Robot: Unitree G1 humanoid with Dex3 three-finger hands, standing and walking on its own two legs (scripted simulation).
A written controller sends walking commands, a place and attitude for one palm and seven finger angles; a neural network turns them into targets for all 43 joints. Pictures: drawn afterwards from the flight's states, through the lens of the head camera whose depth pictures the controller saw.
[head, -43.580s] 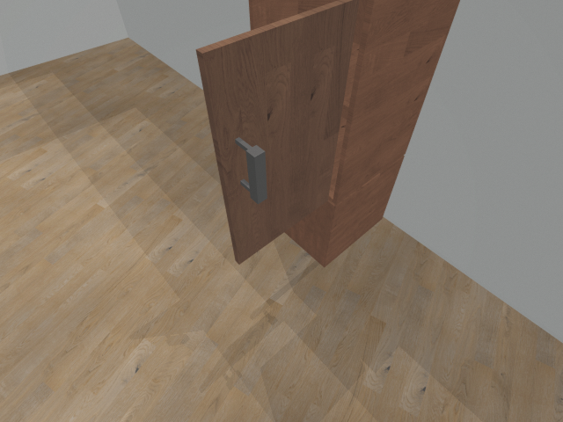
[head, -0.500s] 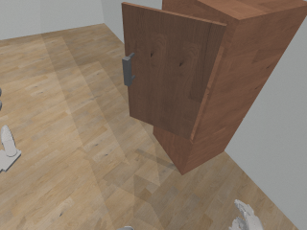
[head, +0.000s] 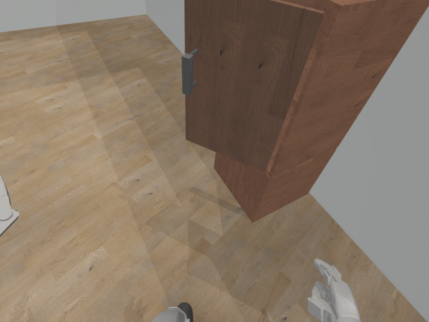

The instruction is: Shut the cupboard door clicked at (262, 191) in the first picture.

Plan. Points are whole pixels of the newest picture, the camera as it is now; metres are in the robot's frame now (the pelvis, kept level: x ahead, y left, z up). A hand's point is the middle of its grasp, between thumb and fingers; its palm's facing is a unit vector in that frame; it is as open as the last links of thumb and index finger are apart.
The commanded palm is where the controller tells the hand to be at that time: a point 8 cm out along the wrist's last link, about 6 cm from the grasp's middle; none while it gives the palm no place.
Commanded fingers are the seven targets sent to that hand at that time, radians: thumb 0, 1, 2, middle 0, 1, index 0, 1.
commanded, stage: stop stepping back and stand still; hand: left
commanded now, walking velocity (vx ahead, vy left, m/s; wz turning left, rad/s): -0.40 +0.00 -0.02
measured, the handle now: (191, 72) +0.81 +0.13 +0.02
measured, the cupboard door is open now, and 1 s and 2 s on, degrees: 34 34 34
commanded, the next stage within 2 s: let the arm hang, fingers relaxed in 0.80 s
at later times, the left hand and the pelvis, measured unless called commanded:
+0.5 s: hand out of the picture +0.12 +0.34 +0.18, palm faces +0.51 -0.81 -0.29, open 7.4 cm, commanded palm +0.04 +0.36 +0.19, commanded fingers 0.00 0.90 0.90 -0.20 -0.30 -0.20 -0.30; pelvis -0.10 +0.07 +0.00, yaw -1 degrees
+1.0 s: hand out of the picture +0.12 +0.33 +0.05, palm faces +0.28 -0.88 -0.38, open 7.4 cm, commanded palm none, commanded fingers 0.00 0.90 0.90 -0.20 -0.30 -0.20 -0.30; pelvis -0.11 +0.08 -0.01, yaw +0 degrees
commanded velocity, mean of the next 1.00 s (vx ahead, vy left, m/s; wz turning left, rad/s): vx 0.14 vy -0.07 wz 0.00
